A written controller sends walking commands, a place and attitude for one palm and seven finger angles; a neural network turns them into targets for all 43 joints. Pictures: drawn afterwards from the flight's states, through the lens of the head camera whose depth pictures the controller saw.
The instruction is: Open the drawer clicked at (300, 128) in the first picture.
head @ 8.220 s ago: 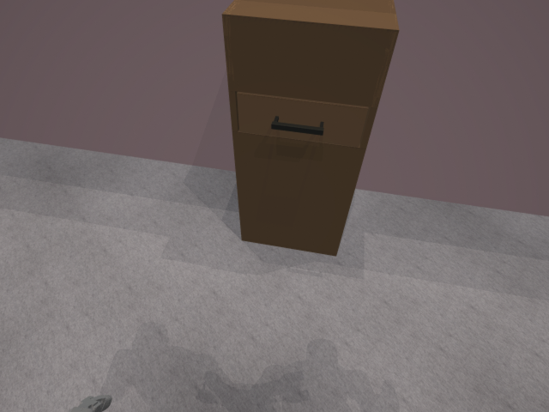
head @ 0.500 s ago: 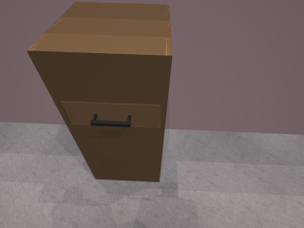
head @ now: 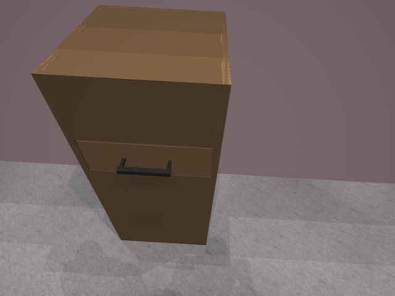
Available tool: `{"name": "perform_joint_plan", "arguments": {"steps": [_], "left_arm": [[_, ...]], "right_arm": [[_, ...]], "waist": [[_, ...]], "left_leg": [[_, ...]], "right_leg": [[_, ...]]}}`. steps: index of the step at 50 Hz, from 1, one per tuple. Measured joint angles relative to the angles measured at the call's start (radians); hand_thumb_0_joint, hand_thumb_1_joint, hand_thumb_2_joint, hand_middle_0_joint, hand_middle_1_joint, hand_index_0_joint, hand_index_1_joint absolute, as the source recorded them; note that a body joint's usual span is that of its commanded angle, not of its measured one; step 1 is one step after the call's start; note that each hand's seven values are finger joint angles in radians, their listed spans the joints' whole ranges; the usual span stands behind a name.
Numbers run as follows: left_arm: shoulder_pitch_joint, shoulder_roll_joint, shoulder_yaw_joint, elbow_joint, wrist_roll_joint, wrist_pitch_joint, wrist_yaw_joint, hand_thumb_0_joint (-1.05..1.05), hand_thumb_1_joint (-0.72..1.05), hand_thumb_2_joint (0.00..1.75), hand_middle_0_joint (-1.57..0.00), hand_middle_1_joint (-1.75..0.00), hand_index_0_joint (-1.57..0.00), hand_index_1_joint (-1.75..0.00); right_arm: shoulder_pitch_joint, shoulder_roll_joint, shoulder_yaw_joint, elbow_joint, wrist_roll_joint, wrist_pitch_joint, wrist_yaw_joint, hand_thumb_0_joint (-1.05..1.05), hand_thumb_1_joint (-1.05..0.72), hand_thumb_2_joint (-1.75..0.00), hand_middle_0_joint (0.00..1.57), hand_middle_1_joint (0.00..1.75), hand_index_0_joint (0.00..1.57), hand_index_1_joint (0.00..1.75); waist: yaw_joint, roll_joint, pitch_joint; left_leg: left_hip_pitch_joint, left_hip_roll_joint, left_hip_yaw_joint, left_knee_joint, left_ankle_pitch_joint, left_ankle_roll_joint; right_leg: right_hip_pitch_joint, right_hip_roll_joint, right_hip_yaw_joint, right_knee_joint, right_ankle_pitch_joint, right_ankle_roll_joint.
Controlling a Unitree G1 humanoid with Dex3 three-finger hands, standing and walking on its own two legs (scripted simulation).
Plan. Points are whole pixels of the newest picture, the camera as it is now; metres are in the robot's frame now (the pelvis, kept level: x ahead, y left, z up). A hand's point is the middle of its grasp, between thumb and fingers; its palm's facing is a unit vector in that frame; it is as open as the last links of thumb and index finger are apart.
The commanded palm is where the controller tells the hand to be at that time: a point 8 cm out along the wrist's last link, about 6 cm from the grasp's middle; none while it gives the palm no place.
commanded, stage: raise the hand with hooked fingers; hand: left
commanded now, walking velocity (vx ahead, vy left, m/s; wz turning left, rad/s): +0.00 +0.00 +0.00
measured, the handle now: (145, 166) +0.48 +0.18 -0.09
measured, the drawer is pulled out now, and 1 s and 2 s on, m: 0.00 0.00 0.00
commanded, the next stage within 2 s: move the hooked fingers above the handle in 1.92 s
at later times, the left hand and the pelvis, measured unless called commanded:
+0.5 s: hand (120, 293) +0.15 +0.16 -0.08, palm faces -0.13 -0.20 -0.97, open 8.8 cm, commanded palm +0.16 +0.20 +0.00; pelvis -0.02 -0.05 -0.04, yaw -1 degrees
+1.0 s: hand (122, 216) +0.27 +0.17 +0.01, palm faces +0.07 -0.06 -1.00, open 11.8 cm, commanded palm +0.24 +0.19 +0.06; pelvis +0.02 -0.05 -0.03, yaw -4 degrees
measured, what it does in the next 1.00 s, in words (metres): shifts its weight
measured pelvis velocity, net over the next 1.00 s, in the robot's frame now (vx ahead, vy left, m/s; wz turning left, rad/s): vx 0.02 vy -0.05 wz -0.07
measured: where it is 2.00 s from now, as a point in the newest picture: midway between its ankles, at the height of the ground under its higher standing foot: outside the picture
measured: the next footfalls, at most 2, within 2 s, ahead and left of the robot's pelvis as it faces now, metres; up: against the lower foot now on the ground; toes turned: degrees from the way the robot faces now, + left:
none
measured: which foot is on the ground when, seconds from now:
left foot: down 0.00-1.00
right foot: down 0.00-1.00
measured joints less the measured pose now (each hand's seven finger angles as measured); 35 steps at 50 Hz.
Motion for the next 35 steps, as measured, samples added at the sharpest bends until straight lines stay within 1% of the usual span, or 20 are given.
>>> {"name": "perform_joint_plan", "arguments": {"steps": [2, 3, 4, 5, 6, 7, 8, 10, 11, 12, 14, 16, 18, 20, 22, 25, 27, 31, 33, 35], "left_arm": [[0.003, -0.005, -0.004, 0.004, 0.004, -0.002, 0.005, 0.0, 0.92, 0.9, -0.2, -0.3, -0.2, -0.3], [0.049, 0.002, -0.018, -0.148, 0.047, 0.072, 0.015, 0.01, 0.92, 0.9, -0.2, -0.3, -0.2, -0.3], [0.105, 0.025, -0.031, -0.33, 0.09, 0.112, 0.037, 0.02, 0.94, 0.9, -0.21, -0.3, -0.2, -0.3], [0.149, 0.052, -0.037, -0.491, 0.105, 0.111, 0.065, 0.03, 0.94, 0.9, -0.21, -0.3, -0.21, -0.31], [0.174, 0.076, -0.043, -0.619, 0.119, 0.108, 0.102, 0.04, 0.94, 0.89, -0.21, -0.31, -0.21, -0.31], [0.18, 0.098, -0.051, -0.729, 0.134, 0.118, 0.134, 0.04, 0.94, 0.89, -0.21, -0.31, -0.21, -0.31], [0.172, 0.116, -0.06, -0.822, 0.167, 0.125, 0.16, 0.04, 0.93, 0.89, -0.21, -0.32, -0.21, -0.32], [0.122, 0.147, -0.075, -0.952, 0.278, 0.118, 0.211, 0.04, 0.89, 0.88, -0.21, -0.33, -0.21, -0.34], [0.082, 0.151, -0.083, -0.979, 0.352, 0.109, 0.234, 0.03, 0.88, 0.87, -0.21, -0.34, -0.21, -0.35], [0.043, 0.145, -0.089, -0.986, 0.431, 0.102, 0.255, 0.03, 0.86, 0.86, -0.21, -0.35, -0.21, -0.36], [-0.001, 0.124, -0.095, -0.981, 0.585, 0.083, 0.295, 0.02, 0.81, 0.85, -0.21, -0.38, -0.21, -0.38], [-0.005, 0.104, -0.097, -0.96, 0.719, 0.052, 0.322, 0.02, 0.77, 0.83, -0.21, -0.4, -0.21, -0.4], [0.01, 0.092, -0.107, -0.936, 0.828, 0.022, 0.328, 0.01, 0.72, 0.81, -0.21, -0.43, -0.21, -0.43], [0.037, 0.092, -0.116, -0.92, 0.917, -0.003, 0.329, 0.01, 0.67, 0.8, -0.22, -0.46, -0.21, -0.46], [0.068, 0.107, -0.119, -0.92, 0.99, -0.021, 0.34, 0.0, 0.62, 0.78, -0.22, -0.49, -0.22, -0.49], [0.114, 0.15, -0.102, -0.95, 1.056, -0.046, 0.378, 0.0, 0.54, 0.74, -0.24, -0.53, -0.24, -0.53], [0.124, 0.189, -0.075, -0.979, 1.068, -0.066, 0.411, 0.0, 0.49, 0.72, -0.25, -0.56, -0.25, -0.57], [0.06, 0.245, 0.001, -0.996, 1.055, -0.107, 0.455, 0.0, 0.39, 0.68, -0.27, -0.62, -0.27, -0.63], [0.01, 0.252, 0.027, -0.989, 1.03, -0.098, 0.453, 0.0, 0.34, 0.66, -0.27, -0.65, -0.27, -0.66], [-0.028, 0.243, 0.034, -0.986, 0.995, -0.062, 0.425, 0.0, 0.3, 0.64, -0.27, -0.68, -0.27, -0.69]], "right_arm": [[-0.004, -0.005, 0.0, -0.006, 0.002, 0.004, 0.0, 0.02, -0.92, -0.9, 0.19, 0.3, 0.2, 0.3], [0.012, -0.011, -0.001, -0.053, 0.014, -0.002, -0.002, 0.02, -0.92, -0.9, 0.2, 0.3, 0.2, 0.3], [0.033, -0.017, 0.001, -0.1, 0.024, -0.047, -0.014, 0.02, -0.92, -0.9, 0.2, 0.3, 0.2, 0.3], [0.046, -0.022, -0.003, -0.131, 0.03, -0.106, -0.028, 0.02, -0.93, -0.9, 0.2, 0.3, 0.2, 0.3], [0.052, -0.029, -0.009, -0.156, 0.04, -0.154, -0.041, 0.02, -0.92, -0.9, 0.2, 0.3, 0.2, 0.3], [0.053, -0.037, -0.017, -0.187, 0.047, -0.185, -0.049, 0.02, -0.92, -0.9, 0.2, 0.3, 0.2, 0.3], [0.049, -0.049, -0.024, -0.221, 0.048, -0.207, -0.051, 0.02, -0.92, -0.9, 0.2, 0.3, 0.2, 0.3], [0.021, -0.074, -0.03, -0.29, 0.039, -0.225, -0.049, 0.02, -0.92, -0.9, 0.2, 0.3, 0.2, 0.3], [0.001, -0.09, -0.033, -0.322, 0.029, -0.22, -0.044, 0.02, -0.91, -0.9, 0.2, 0.3, 0.2, 0.3], [-0.022, -0.108, -0.036, -0.35, 0.018, -0.205, -0.039, 0.02, -0.91, -0.9, 0.2, 0.3, 0.2, 0.3], [-0.073, -0.128, -0.041, -0.402, -0.002, -0.154, -0.024, 0.02, -0.91, -0.9, 0.2, 0.3, 0.2, 0.3], [-0.121, -0.125, -0.047, -0.45, -0.004, -0.092, -0.006, 0.02, -0.91, -0.9, 0.2, 0.3, 0.2, 0.3], [-0.155, -0.113, -0.048, -0.495, -0.001, -0.031, 0.011, 0.02, -0.91, -0.9, 0.2, 0.3, 0.2, 0.3], [-0.177, -0.101, -0.047, -0.535, -0.004, 0.023, 0.023, 0.02, -0.9, -0.9, 0.2, 0.3, 0.2, 0.3], [-0.19, -0.095, -0.048, -0.571, -0.015, 0.067, 0.029, 0.01, -0.9, -0.9, 0.2, 0.3, 0.2, 0.3], [-0.205, -0.097, -0.055, -0.598, -0.035, 0.107, 0.022, 0.01, -0.9, -0.9, 0.2, 0.3, 0.2, 0.3], [-0.221, -0.099, -0.058, -0.591, -0.046, 0.12, 0.014, 0.01, -0.9, -0.9, 0.2, 0.3, 0.2, 0.3], [-0.259, -0.094, -0.055, -0.551, -0.058, 0.118, 0.008, 0.01, -0.9, -0.9, 0.19, 0.3, 0.2, 0.3], [-0.271, -0.084, -0.048, -0.534, -0.055, 0.116, 0.012, 0.01, -0.9, -0.9, 0.19, 0.3, 0.2, 0.3], [-0.273, -0.072, -0.037, -0.524, -0.044, 0.12, 0.018, 0.01, -0.9, -0.9, 0.19, 0.3, 0.2, 0.3]], "waist": [[0.0, 0.004, 0.001], [0.003, 0.005, 0.002], [0.013, -0.001, 0.004], [0.021, -0.005, 0.001], [0.02, -0.005, -0.008], [0.013, 0.002, -0.015], [0.005, 0.013, -0.023], [-0.012, 0.028, -0.037], [-0.021, 0.042, -0.045], [-0.023, 0.065, -0.058], [-0.018, 0.097, -0.093], [0.001, 0.097, -0.122], [0.028, 0.07, -0.136], [0.054, 0.03, -0.136], [0.076, -0.004, -0.129], [0.102, -0.016, -0.121], [0.115, -0.006, -0.123], [0.121, 0.034, -0.135], [0.117, 0.048, -0.141], [0.111, 0.054, -0.142]], "left_leg": [[-0.009, 0.005, -0.004, 0.011, -0.004, -0.001], [-0.024, 0.007, -0.004, 0.022, -0.008, -0.002], [-0.027, 0.004, 0.004, 0.017, -0.006, -0.004], [-0.028, -0.003, 0.011, 0.004, 0.002, -0.008], [-0.031, -0.013, 0.013, -0.009, 0.013, -0.008], [-0.036, -0.024, 0.008, -0.016, 0.023, -0.007], [-0.049, -0.033, 0.0, -0.01, 0.028, -0.005], [-0.098, -0.053, -0.009, 0.043, 0.018, -0.001], [-0.128, -0.056, -0.014, 0.083, 0.005, 0.001], [-0.155, -0.05, -0.019, 0.12, -0.011, 0.001], [-0.2, -0.031, -0.014, 0.172, -0.037, -0.008], [-0.233, -0.021, -0.002, 0.2, -0.054, -0.017], [-0.259, -0.019, -0.002, 0.22, -0.063, -0.02], [-0.285, -0.018, -0.011, 0.238, -0.069, -0.029], [-0.313, -0.009, -0.021, 0.262, -0.083, -0.04], [-0.349, 0.003, -0.048, 0.305, -0.105, -0.054], [-0.37, 0.007, -0.067, 0.337, -0.122, -0.06], [-0.408, 0.007, -0.102, 0.396, -0.155, -0.063], [-0.418, 0.001, -0.114, 0.404, -0.161, -0.069], [-0.413, -0.006, -0.121, 0.389, -0.159, -0.076]], "right_leg": [[0.001, 0.005, -0.004, -0.007, 0.002, 0.001], [-0.016, 0.007, -0.003, 0.006, 0.002, -0.002], [-0.047, 0.002, 0.004, 0.051, -0.004, -0.014], [-0.085, -0.004, 0.011, 0.114, -0.015, -0.022], [-0.124, -0.007, 0.018, 0.174, -0.029, -0.025], [-0.155, -0.008, 0.021, 0.212, -0.038, -0.026], [-0.181, -0.006, 0.022, 0.221, -0.041, -0.028], [-0.229, 0.001, 0.03, 0.185, -0.025, -0.039], [-0.254, 0.003, 0.033, 0.205, 0.006, -0.05], [-0.278, 0.009, 0.029, 0.233, 0.006, -0.053], [-0.321, 0.027, 0.036, 0.271, -0.012, -0.054], [-0.365, 0.047, 0.06, 0.302, -0.025, -0.06], [-0.402, 0.064, 0.081, 0.328, -0.03, -0.069], [-0.433, 0.08, 0.089, 0.35, -0.036, -0.081], [-0.456, 0.09, 0.081, 0.367, -0.044, -0.095], [-0.476, 0.101, 0.052, 0.384, -0.059, -0.113], [-0.485, 0.106, 0.032, 0.398, -0.073, -0.122], [-0.504, 0.108, -0.001, 0.431, -0.103, -0.13], [-0.513, 0.107, -0.005, 0.439, -0.111, -0.13], [-0.513, 0.108, 0.003, 0.433, -0.11, -0.131]]}}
